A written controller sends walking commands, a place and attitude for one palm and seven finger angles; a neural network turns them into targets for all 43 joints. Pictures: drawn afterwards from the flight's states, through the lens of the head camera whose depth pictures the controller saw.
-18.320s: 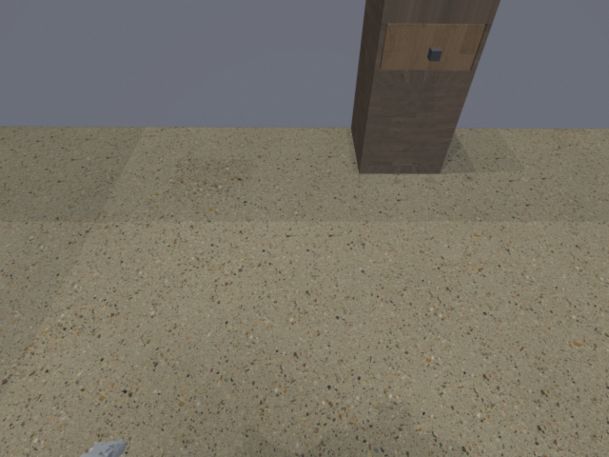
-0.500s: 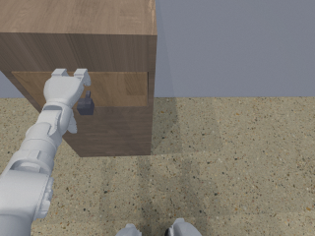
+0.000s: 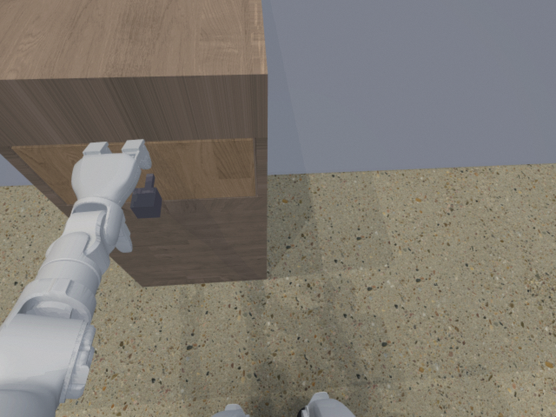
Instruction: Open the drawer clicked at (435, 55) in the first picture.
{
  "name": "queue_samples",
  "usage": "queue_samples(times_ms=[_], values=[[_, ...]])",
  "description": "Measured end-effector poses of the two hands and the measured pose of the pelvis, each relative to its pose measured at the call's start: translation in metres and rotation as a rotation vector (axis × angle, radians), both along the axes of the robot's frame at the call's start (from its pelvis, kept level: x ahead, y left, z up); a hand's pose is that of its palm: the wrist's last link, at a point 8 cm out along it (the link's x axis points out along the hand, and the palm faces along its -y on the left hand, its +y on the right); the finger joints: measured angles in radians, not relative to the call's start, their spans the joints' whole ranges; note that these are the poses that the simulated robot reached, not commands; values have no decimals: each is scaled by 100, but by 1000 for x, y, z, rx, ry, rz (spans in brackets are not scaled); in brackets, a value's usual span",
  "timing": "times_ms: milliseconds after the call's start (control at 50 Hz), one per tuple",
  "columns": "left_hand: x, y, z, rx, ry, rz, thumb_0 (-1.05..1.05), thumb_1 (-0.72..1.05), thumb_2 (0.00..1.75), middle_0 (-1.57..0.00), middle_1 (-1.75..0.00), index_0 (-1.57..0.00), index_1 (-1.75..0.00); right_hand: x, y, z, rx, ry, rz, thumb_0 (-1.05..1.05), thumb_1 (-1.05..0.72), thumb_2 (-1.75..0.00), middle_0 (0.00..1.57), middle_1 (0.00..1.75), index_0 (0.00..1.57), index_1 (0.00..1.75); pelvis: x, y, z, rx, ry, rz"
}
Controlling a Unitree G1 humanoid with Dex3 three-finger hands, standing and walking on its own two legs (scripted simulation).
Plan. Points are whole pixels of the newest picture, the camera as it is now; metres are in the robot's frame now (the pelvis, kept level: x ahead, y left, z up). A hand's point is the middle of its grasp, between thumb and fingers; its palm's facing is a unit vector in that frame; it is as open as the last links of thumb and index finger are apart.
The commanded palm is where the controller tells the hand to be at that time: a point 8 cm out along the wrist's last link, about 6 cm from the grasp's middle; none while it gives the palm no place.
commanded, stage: move the hooked fingers above the handle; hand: left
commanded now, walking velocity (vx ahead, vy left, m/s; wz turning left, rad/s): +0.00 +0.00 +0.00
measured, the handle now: (148, 193) +0.50 +0.23 -0.07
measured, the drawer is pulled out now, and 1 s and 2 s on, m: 0.00 0.00 0.00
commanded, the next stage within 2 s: none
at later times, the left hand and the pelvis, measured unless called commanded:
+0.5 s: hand (131, 205) +0.43 +0.22 -0.01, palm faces -0.09 -0.06 -0.99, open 13.8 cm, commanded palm +0.43 +0.23 +0.05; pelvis -0.01 +0.00 +0.00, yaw +2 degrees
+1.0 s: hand (124, 188) +0.46 +0.23 +0.01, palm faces +0.01 -0.06 -1.00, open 13.8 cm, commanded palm +0.43 +0.24 +0.05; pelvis -0.01 -0.01 -0.01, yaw +0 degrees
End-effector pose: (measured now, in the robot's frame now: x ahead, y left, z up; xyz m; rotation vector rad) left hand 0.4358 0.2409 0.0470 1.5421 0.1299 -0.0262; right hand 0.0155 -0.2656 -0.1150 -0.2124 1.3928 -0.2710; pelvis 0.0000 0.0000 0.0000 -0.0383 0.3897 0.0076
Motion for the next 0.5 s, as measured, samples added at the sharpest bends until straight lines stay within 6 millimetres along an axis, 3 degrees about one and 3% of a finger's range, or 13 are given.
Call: queue_samples(times_ms=[120,300,360,500], values=[[-11,2,-4,-22,-34,-23,0,-48,30,-31,-120,-32,-120,11,-1,0,-7,-13,16,0,-91,-90,20,30,20,30,1,2,0,2,1,-3],[-19,29,10,40,-71,73,0,-48,30,-31,-120,-32,-120,30,0,-2,5,-52,45,0,-91,-90,20,30,20,30,-2,2,0,-3,-12,16],[-23,23,9,22,-22,65,0,-48,30,-31,-120,-32,-120,34,2,0,9,-64,50,0,-91,-90,20,30,20,30,-3,3,3,-5,-26,23],[-19,-15,3,-34,-15,-89,0,-49,30,-32,-120,-32,-120,33,3,4,-14,-91,57,0,-91,-90,20,30,20,30,-7,2,1,-2,-33,29]])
